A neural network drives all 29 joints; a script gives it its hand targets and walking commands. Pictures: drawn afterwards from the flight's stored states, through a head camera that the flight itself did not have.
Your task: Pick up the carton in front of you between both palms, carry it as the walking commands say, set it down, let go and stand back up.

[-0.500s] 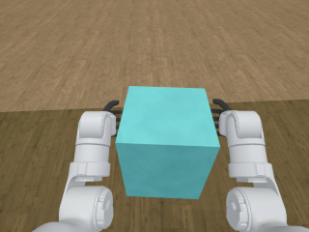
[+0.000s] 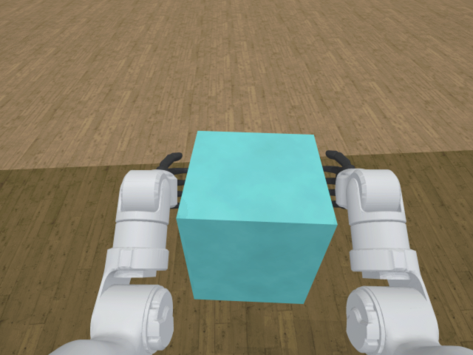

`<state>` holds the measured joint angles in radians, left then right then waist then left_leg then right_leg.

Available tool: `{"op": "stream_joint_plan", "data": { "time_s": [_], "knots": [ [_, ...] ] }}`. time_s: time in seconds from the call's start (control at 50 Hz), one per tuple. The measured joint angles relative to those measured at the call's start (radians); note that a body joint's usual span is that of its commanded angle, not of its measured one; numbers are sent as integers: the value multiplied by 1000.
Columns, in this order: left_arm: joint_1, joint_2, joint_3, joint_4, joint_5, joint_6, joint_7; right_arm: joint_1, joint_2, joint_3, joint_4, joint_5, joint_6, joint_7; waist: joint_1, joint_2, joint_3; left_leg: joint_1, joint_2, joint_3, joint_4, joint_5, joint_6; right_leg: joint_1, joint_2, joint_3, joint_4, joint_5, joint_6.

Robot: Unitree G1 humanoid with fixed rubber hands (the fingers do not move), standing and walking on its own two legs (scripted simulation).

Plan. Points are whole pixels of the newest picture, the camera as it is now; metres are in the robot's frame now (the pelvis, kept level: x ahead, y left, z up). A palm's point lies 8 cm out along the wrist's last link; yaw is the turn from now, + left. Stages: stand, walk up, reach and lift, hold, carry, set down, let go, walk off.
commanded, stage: carry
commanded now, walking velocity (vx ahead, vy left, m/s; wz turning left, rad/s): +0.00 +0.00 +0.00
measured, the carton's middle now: (251, 219) +0.34 +0.00 +0.05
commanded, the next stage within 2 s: none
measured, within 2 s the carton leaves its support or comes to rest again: neither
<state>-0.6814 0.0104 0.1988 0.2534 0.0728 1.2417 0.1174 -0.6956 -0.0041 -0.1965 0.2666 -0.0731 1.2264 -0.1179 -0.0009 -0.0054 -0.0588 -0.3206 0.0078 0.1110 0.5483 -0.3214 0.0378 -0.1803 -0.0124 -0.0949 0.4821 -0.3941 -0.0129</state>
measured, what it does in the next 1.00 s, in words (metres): climbs: right foot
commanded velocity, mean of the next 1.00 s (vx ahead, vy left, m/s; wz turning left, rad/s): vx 0.45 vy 0.00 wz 0.00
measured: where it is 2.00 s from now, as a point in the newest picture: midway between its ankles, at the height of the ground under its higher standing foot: (249, 202)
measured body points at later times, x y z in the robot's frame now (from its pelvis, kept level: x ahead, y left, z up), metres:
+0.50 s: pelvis +0.08 +0.02 +0.01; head +0.06 +0.02 +0.46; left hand +0.46 +0.17 +0.18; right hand +0.45 -0.14 +0.17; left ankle +0.05 +0.10 -0.73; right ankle +0.03 -0.08 -0.68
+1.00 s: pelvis +0.33 -0.03 +0.03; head +0.39 -0.03 +0.48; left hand +0.70 +0.17 +0.18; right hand +0.75 -0.13 +0.18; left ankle +0.43 +0.11 -0.62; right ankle +0.28 -0.09 -0.71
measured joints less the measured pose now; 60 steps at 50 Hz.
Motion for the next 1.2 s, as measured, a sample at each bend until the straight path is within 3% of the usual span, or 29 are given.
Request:
{"op": "stream_joint_plan", "data": {
  "time_s": [0.18, 0.28, 0.34, 0.4, 0.48, 0.56, 0.66, 0.72, 0.8, 0.86, 0.96, 1.04, 1.1, 1.14, 1.16, 1.2],
  "knots": [
    [4, 1, -6, -9, -2, 4, 0, 5, -2, 3, -10, 3, 5, 0, 0, 2, -1, 2, 3, -1, 7, -7, 0, 6, 1, -3, -1, -3, -1],
    [-10, 2, -27, -52, -15, 39, 19, 1, -23, 5, -57, 31, 37, -4, 6, -6, -19, -5, 5, 3, 66, -128, 10, 21, -3, -6, 4, -37, -10],
    [-47, 16, -29, -77, -31, 68, 29, -40, -35, -4, -72, 45, 58, -8, 8, -24, -24, 18, -6, 21, 43, -70, 11, 29, -22, -1, 22, -65, 1],
    [-88, 43, -6, -82, -49, 94, 31, -103, -25, -8, -50, 37, 74, -20, 0, -26, -37, 30, -20, 37, 50, -104, 20, -12, -42, 6, 139, -118, -8],
    [-143, 57, 34, -32, -54, 113, 29, -134, -18, -7, -32, 28, 98, -28, -31, 25, -40, 61, -2, 10, -4, -113, 26, -181, -1, 9, 423, -244, -20],
    [-186, 53, 58, -19, -39, 130, 28, -143, -20, -15, -56, 37, 123, -37, -58, 38, -13, 140, 10, -13, -103, -101, 13, -326, 1, -8, 460, -169, -17],
    [-213, 34, 83, -36, -16, 129, 25, -179, -27, -43, -65, 39, 128, -40, -60, 51, 7, 242, 31, -29, -159, -142, -19, -382, -2, -46, 250, -1, -16],
    [-236, 10, 75, -10, 7, 107, 23, -193, -52, -67, -54, 41, 122, -29, -22, 67, 18, 215, 78, -31, 48, -240, -32, -313, 27, -100, 154, 111, -55],
    [-176, -12, 49, -32, 16, 93, 23, -173, -46, -88, -37, 22, 108, -10, 43, 33, 42, -55, 19, -105, 615, -185, 5, -251, 31, -87, 158, 36, -69],
    [-138, -2, 37, -88, -14, 103, 30, -170, -24, -88, -70, 1, 120, -15, 69, 20, 74, -235, 19, -89, 734, -111, 20, -183, 31, -76, 88, 30, -63],
    [-147, 0, 50, -187, -43, 100, 47, -174, -2, -104, -190, -11, 125, -16, 91, 11, 113, -432, 51, -69, 646, -56, 8, -75, 33, -61, -2, -4, -63],
    [-182, -5, 69, -214, -42, 91, 48, -188, 5, -117, -247, -19, 125, -16, 93, 10, 107, -461, 55, -40, 402, 13, 4, 18, 28, -43, -62, -49, -42],
    [-203, -4, 78, -189, -31, 89, 42, -195, 3, -116, -231, -24, 121, -12, 78, 0, 84, -393, 19, 9, 186, 53, 20, 87, 8, -32, -65, -110, -19],
    [-204, 12, 84, -167, -24, 91, 32, -203, 9, -103, -188, -31, 106, -11, 47, -19, 80, -306, -20, 48, 85, 131, 46, 89, -29, -34, 70, -164, -10],
    [-200, 22, 90, -156, -23, 89, 25, -203, 16, -91, -166, -36, 94, -12, 25, -30, 84, -291, -28, 58, 113, 122, 54, 48, -48, -16, 213, -122, -10],
    [-188, 27, 100, -137, -27, 85, -1, -189, 24, -75, -141, -40, 81, -14, -20, -16, 93, -256, -31, 50, 138, 52, 60, -90, -13, 67, 566, -96, -13]
  ]
}}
